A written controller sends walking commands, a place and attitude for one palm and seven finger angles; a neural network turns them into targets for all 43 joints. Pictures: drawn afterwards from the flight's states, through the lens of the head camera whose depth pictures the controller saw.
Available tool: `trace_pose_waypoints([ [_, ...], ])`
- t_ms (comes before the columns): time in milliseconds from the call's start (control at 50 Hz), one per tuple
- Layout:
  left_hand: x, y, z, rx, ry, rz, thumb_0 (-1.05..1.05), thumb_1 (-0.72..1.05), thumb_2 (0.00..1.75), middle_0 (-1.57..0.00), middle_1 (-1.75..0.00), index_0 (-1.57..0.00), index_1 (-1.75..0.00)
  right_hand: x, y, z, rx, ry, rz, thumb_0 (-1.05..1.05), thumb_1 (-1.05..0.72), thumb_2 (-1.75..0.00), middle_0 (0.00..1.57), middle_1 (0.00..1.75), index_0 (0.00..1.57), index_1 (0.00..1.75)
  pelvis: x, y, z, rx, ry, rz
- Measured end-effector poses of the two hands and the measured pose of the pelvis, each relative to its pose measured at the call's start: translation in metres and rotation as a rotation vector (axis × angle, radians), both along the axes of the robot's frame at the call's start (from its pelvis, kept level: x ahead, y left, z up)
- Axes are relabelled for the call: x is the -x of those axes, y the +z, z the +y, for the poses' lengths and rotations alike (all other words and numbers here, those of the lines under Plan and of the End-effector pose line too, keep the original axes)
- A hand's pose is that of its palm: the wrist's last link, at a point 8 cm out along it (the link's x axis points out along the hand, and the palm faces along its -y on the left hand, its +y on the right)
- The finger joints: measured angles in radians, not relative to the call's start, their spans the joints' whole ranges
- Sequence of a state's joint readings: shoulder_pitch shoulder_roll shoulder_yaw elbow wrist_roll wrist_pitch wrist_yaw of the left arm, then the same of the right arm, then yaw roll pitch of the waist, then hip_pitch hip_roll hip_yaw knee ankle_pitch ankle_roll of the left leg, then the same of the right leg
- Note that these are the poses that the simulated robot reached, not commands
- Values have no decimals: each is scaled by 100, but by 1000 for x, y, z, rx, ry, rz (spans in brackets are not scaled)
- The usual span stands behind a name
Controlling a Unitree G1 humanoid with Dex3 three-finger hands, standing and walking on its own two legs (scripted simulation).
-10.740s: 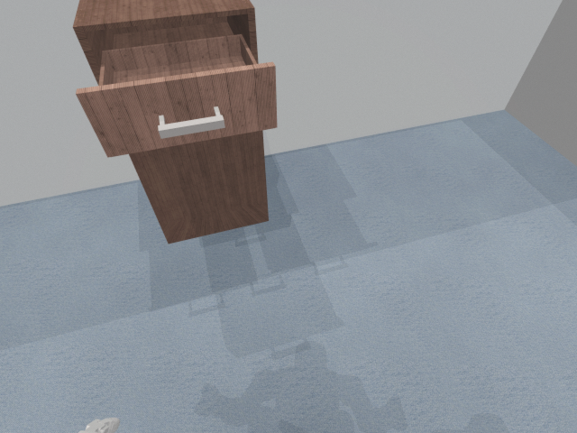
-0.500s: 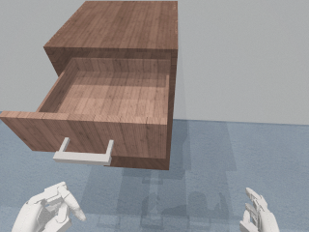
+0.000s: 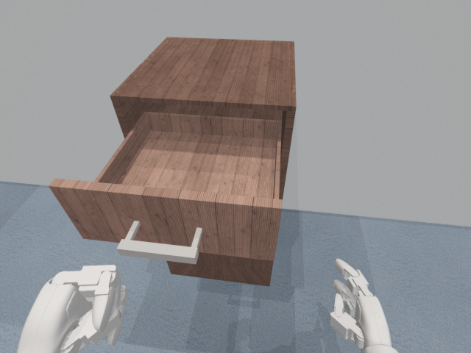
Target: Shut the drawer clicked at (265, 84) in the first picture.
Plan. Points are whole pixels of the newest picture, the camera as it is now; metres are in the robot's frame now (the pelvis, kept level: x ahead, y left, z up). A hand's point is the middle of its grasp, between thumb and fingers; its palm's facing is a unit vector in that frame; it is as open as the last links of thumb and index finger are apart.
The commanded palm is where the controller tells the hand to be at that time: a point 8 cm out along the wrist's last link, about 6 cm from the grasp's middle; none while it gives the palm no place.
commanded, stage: raise the hand and make a fist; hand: left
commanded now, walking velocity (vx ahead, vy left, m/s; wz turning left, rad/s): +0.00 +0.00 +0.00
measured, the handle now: (162, 240) +0.29 +0.18 +0.05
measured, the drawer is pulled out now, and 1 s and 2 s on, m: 0.30 0.30 0.30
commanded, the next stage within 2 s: bring the fist close to the handle in 0.40 s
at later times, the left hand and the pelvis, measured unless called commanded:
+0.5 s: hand (123, 319) +0.12 +0.15 +0.14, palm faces +0.07 -0.99 -0.16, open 3.3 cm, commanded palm +0.06 +0.20 +0.15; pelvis -0.01 -0.03 +0.00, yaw +0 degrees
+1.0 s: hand (139, 309) +0.15 +0.16 +0.10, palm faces +0.05 -0.99 -0.09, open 3.3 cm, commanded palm +0.10 +0.21 +0.10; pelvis +0.00 -0.03 +0.00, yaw +0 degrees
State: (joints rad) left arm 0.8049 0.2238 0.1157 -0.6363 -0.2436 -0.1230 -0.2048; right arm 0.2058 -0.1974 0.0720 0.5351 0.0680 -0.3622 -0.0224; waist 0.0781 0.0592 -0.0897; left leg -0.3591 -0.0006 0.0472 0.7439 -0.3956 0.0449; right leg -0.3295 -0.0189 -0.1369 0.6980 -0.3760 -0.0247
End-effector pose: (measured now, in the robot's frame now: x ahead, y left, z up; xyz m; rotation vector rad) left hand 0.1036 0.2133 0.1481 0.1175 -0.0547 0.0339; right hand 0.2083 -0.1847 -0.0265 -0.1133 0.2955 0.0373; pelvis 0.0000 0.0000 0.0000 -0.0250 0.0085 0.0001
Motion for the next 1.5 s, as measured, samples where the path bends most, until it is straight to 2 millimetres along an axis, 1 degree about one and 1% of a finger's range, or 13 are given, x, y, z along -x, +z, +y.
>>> trace_pose_waypoints([
  [80,0,9,-3,-8,-13,-16,2,90,90,-140,-159,-139,-159,8,-2,-6,4,-15,12,1,-90,-90,20,30,20,30,1,2,-1,-1,-2,-10],
  [220,1,-1,-12,10,-21,55,1,90,90,-140,-160,-140,-160,20,-4,-24,10,-58,25,1,-90,-90,20,30,20,30,5,4,-6,-9,-9,-17],
  [280,4,-1,-16,-1,-10,59,2,90,90,-140,-160,-140,-160,24,-4,-32,16,-67,29,1,-91,-90,20,30,20,30,6,4,-10,-12,-10,-17],
  [380,9,6,-15,-34,21,21,2,90,90,-140,-160,-140,-160,28,-8,-43,21,-78,38,1,-91,-90,20,30,20,30,7,4,-18,-11,-7,-20],
  [440,9,6,-12,-44,34,13,2,90,90,-140,-160,-140,-160,28,-11,-48,22,-86,43,1,-91,-90,20,30,20,30,7,4,-22,-9,-5,-23],
  [580,0,-2,-10,-34,22,42,2,90,90,-141,-160,-140,-160,25,-10,-60,28,-106,26,1,-91,-90,20,30,20,30,4,5,-31,-9,-6,-22],
  [680,-9,-15,-5,-5,37,76,2,90,90,-141,-160,-140,-160,22,-10,-69,45,-113,27,1,-91,-90,20,30,20,30,1,6,-34,-12,-5,-12],
  [780,-17,-26,-6,10,36,92,2,90,90,-140,-160,-140,-160,20,-12,-74,65,-109,43,1,-91,-90,20,30,20,30,-2,5,-35,-17,-4,7],
  [900,-22,-36,-7,17,21,95,2,90,90,-140,-160,-140,-160,20,-18,-74,72,-111,75,1,-91,-90,20,30,20,30,-4,3,-32,-21,-6,27],
  [1080,-29,-53,-7,41,16,109,2,90,90,-140,-160,-140,-160,25,-29,-64,70,-104,124,1,-91,-90,20,30,20,30,-1,-1,-25,-20,-4,55],
  [1300,-37,-73,-16,65,-12,102,2,90,90,-140,-160,-140,-160,38,-45,-54,78,-100,188,1,-91,-90,20,30,20,30,8,-11,-16,-18,-2,89],
  [1420,-47,-84,-19,64,-20,94,2,90,90,-140,-160,-140,-160,47,-54,-53,89,-107,229,1,-91,-90,20,30,20,30,12,-17,-13,-16,-3,111],
  [1500,-57,-93,-16,59,-22,94,2,90,90,-140,-160,-140,-160,53,-61,-55,98,-117,261,1,-91,-90,20,30,20,30,14,-21,-13,-15,-5,127],
])
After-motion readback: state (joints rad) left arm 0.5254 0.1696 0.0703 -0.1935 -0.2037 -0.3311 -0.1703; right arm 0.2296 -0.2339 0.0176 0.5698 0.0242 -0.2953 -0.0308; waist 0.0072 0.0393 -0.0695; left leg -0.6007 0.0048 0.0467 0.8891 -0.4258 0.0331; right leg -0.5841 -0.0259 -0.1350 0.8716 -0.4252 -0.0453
